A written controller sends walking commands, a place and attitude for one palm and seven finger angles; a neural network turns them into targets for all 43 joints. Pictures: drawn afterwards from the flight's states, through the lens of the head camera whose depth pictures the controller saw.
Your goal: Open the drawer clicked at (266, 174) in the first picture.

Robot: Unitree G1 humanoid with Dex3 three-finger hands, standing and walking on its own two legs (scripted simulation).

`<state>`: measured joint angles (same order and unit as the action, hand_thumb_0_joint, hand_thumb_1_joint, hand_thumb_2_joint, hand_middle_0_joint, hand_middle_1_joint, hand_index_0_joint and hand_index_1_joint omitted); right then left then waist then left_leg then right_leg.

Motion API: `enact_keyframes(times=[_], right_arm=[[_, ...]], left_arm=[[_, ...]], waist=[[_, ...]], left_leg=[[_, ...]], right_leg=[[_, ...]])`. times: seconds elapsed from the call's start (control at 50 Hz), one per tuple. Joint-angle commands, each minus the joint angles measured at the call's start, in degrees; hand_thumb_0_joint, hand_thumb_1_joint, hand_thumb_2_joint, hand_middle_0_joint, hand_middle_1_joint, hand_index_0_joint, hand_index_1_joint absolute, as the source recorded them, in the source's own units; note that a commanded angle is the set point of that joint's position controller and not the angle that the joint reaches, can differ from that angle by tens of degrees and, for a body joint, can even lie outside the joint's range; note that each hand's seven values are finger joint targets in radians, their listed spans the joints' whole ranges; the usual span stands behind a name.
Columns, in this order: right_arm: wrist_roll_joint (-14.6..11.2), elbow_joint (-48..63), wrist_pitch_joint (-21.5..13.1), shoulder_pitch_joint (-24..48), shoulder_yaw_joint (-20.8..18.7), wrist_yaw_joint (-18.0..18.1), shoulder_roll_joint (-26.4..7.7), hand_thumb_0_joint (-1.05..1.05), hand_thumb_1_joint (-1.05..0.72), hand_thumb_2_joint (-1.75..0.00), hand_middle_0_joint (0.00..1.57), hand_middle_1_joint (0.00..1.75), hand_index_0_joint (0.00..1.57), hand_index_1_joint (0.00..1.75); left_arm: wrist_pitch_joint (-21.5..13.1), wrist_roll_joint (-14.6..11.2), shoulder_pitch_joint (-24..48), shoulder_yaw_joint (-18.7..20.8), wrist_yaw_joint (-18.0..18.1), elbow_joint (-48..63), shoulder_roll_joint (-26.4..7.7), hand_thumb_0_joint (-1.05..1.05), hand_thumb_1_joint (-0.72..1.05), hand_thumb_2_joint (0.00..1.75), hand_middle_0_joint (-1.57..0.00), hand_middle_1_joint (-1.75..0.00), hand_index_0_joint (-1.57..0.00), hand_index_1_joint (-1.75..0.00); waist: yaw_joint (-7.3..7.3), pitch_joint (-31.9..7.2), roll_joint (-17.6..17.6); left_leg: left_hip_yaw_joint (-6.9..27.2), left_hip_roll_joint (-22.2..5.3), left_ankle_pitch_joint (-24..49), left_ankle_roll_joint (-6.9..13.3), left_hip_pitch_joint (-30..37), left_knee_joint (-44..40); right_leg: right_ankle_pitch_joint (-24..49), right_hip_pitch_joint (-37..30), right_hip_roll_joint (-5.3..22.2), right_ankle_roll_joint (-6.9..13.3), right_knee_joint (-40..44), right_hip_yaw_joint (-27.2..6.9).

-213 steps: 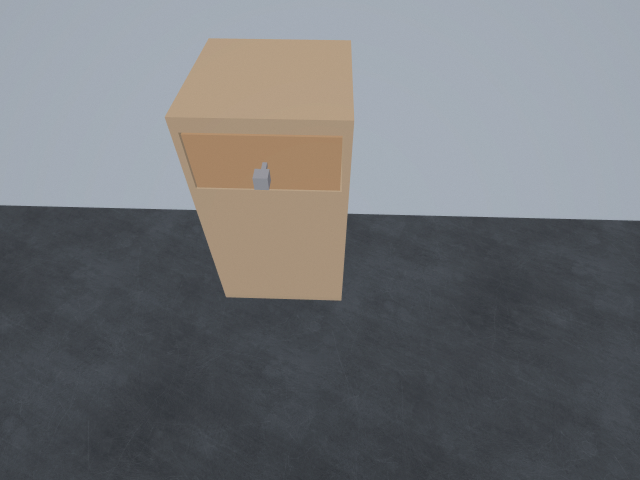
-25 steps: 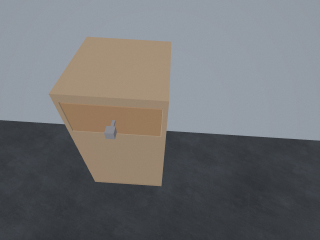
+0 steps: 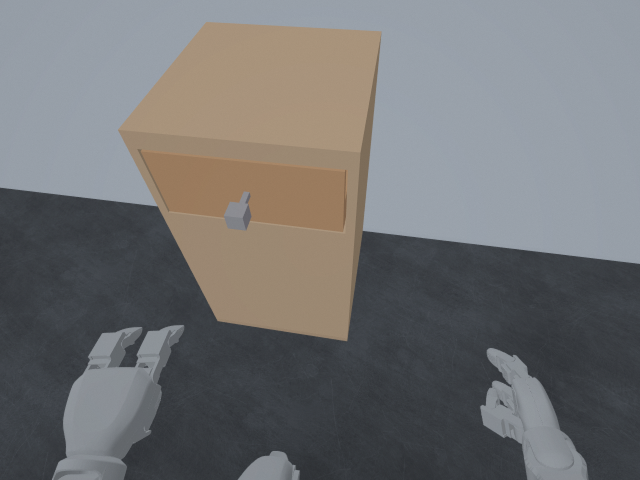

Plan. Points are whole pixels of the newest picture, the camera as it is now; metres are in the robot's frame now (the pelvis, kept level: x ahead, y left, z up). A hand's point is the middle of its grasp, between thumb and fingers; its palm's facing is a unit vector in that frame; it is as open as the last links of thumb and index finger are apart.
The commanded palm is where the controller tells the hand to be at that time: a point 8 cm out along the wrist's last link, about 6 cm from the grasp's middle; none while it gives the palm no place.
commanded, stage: raise the hand with hooked fingers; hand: left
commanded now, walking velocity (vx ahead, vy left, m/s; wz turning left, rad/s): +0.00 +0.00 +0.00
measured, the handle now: (241, 208) +0.57 +0.25 -0.07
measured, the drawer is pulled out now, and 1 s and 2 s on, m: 0.00 0.00 0.00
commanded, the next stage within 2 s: move the hooked fingers above the handle in 1.38 s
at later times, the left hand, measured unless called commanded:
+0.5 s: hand (144, 311) +0.27 +0.26 +0.06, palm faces +0.05 -0.08 -1.00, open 12.1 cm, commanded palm +0.25 +0.26 +0.13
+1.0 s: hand (131, 241) +0.32 +0.27 +0.13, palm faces +0.04 -0.08 -1.00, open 13.8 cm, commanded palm +0.30 +0.27 +0.19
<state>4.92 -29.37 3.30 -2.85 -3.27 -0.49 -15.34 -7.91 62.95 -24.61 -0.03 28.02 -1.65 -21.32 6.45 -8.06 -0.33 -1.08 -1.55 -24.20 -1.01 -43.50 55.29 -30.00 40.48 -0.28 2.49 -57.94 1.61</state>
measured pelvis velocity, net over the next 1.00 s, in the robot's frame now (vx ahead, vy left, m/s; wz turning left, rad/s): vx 0.02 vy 0.03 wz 0.00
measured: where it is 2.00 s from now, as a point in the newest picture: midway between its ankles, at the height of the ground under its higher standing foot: outside the picture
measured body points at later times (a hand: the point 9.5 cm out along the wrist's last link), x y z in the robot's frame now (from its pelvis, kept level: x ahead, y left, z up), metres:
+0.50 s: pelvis +0.02 +0.01 +0.03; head +0.06 -0.02 +0.48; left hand +0.26 +0.26 +0.12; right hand +0.19 -0.24 -0.09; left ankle +0.03 +0.14 -0.68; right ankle -0.01 -0.09 -0.68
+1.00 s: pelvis +0.02 +0.03 +0.05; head +0.03 +0.00 +0.50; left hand +0.31 +0.27 +0.18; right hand +0.22 -0.18 -0.05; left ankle +0.03 +0.14 -0.68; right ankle -0.01 -0.09 -0.68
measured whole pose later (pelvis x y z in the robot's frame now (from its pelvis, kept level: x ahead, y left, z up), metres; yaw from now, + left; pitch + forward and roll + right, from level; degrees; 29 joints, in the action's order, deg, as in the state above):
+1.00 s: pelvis +0.02 +0.03 +0.05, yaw +0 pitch +3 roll +0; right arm 0.0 -34.0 7.4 -6.7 0.4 0.8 -12.7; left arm 1.7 54.5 4.3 -3.8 5.0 -4.9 -26.7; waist 4.5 -2.5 3.8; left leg -1.6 0.4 -16.2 1.1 -20.3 33.3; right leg -20.3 16.2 1.1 -0.2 -33.3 1.1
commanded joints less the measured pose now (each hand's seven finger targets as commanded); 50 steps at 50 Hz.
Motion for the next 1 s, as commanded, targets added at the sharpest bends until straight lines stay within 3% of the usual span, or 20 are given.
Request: enact_keyframes(times=[0.0,0.1,0.16,0.22,0.32,0.44,0.54,0.68,0.74,0.94,0.98], right_arm=[[-0.4,6.7,-2.0,2.7,-0.6,1.1,-3.6,0.00,-0.90,-0.90,0.20,0.30,0.20,0.30],[-1.9,6.6,-0.6,3.7,0.6,2.1,-3.2,0.00,-0.90,-0.90,0.20,0.30,0.20,0.30],[-2.1,6.0,-0.6,3.6,1.4,2.5,-3.1,0.00,-0.90,-0.90,0.20,0.30,0.20,0.30],[-1.9,5.4,-0.7,3.2,1.5,2.5,-3.1,0.00,-0.90,-0.90,0.20,0.30,0.20,0.30],[-1.6,4.8,-1.3,1.5,0.2,2.0,-3.0,0.00,-0.90,-0.90,0.20,0.30,0.20,0.30],[-2.4,3.9,-1.1,0.5,-1.0,1.7,-3.9,0.00,-0.90,-0.90,0.20,0.30,0.20,0.30],[-3.1,4.0,-0.6,1.1,-1.0,1.6,-4.3,0.00,-0.90,-0.90,0.20,0.30,0.20,0.30],[-4.0,4.0,0.5,1.5,-0.1,1.8,-4.2,0.00,-0.90,-0.90,0.20,0.30,0.20,0.30],[-4.2,3.9,0.8,1.7,0.3,1.8,-4.0,0.00,-0.90,-0.90,0.20,0.30,0.20,0.30],[-4.7,3.2,1.8,1.1,1.0,2.0,-4.3,0.00,-0.90,-0.90,0.20,0.30,0.20,0.30],[-4.7,3.0,1.9,1.0,0.8,2.0,-4.3,0.00,-0.90,-0.90,0.20,0.30,0.20,0.30]], left_arm=[[1.3,-2.8,17.1,5.3,2.3,14.6,-10.5,0.00,0.27,0.63,-0.25,-0.70,-0.25,-0.70],[8.4,-5.6,10.6,4.5,-4.7,11.5,-11.0,0.00,0.15,0.58,-0.25,-0.78,-0.25,-0.78],[8.8,-6.9,8.5,5.7,-8.4,10.2,-12.1,0.00,0.08,0.55,-0.26,-0.82,-0.26,-0.82],[6.7,-6.6,11.6,6.6,-9.5,10.5,-12.7,0.00,0.01,0.52,-0.26,-0.87,-0.26,-0.87],[2.9,-6.1,15.5,8.9,-6.9,12.6,-13.6,0.00,-0.10,0.47,-0.27,-0.94,-0.27,-0.94],[5.1,-6.6,20.4,7.0,-6.1,11.9,-12.8,0.00,-0.24,0.41,-0.28,-1.03,-0.28,-1.03],[7.8,-7.1,24.2,4.4,-9.4,13.1,-12.5,0.00,-0.36,0.36,-0.29,-1.11,-0.29,-1.11],[10.2,-7.3,30.9,4.4,-14.0,10.7,-14.4,0.00,-0.50,0.30,-0.30,-1.20,-0.30,-1.20],[10.3,-7.1,34.8,3.9,-15.6,10.9,-14.8,0.00,-0.50,0.30,-0.30,-1.20,-0.30,-1.20],[9.0,-8.8,45.8,3.6,-21.4,8.8,-17.3,0.00,-0.50,0.30,-0.30,-1.20,-0.30,-1.20],[8.4,-9.0,44.8,3.7,-22.0,7.2,-17.2,0.00,-0.50,0.30,-0.30,-1.20,-0.30,-1.20]], waist=[[-5.74,-11.3,3.2],[-3.16,-11.8,-1.8],[-2.53,-9.4,-4.0],[-2.58,-6.0,-3.9],[-2.42,-9.6,0.3],[-3.19,-10.6,1.0],[-3.19,-9.3,2.1],[-2.62,-7.2,1.4],[-2.68,-7.7,3.0],[-3.21,-8.1,3.4],[-2.92,-7.2,3.0]], left_leg=[[1.1,4.1,10.1,3.5,14.5,-2.1],[-0.1,4.2,14.9,3.5,14.3,-8.2],[-0.3,4.1,16.1,3.2,14.6,-11.4],[-0.4,3.8,14.9,3.2,15.7,-13.6],[-0.4,3.8,16.9,3.2,19.8,-14.4],[-0.5,3.7,19.9,3.3,23.2,-15.6],[0.1,3.0,23.9,3.2,27.1,-17.8],[0.2,2.7,25.0,2.9,30.0,-21.6],[0.4,2.6,26.9,2.8,31.9,-22.6],[1.0,2.8,26.9,2.6,34.6,-25.4],[0.9,2.8,27.6,2.6,34.5,-25.7]], right_leg=[[15.0,0.4,-0.6,0.5,14.1,-8.9],[27.7,-13.7,-0.4,-0.5,17.1,-7.8],[31.8,-17.8,-0.1,-1.1,18.6,-7.3],[28.5,-17.4,0.1,-1.1,20.6,-6.2],[26.9,-17.4,-0.1,-0.8,20.7,-4.5],[28.7,-17.8,-0.5,-0.7,21.0,-2.9],[29.2,-18.5,-0.8,-0.5,22.0,-1.5],[28.0,-21.0,-1.1,-0.5,24.9,-0.7],[28.1,-21.9,-1.2,-0.3,25.7,-0.4],[27.2,-24.6,-1.4,-0.3,28.9,-0.1],[27.7,-24.7,-1.6,-0.3,29.2,0.0]])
